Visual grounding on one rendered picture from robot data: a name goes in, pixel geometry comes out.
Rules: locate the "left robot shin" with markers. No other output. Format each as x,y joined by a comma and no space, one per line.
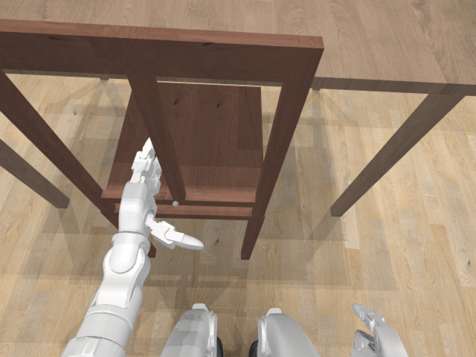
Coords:
214,351

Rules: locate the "table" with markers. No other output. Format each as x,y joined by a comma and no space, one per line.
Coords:
407,46

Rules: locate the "chair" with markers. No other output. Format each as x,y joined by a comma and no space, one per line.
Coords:
208,138

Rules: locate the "robot left thigh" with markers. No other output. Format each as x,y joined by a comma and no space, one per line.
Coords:
195,332

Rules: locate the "robot right hand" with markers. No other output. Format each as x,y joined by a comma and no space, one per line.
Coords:
385,343

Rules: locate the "robot left hand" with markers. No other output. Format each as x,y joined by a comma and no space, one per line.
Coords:
138,200

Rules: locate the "robot left forearm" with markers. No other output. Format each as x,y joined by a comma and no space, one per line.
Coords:
114,309

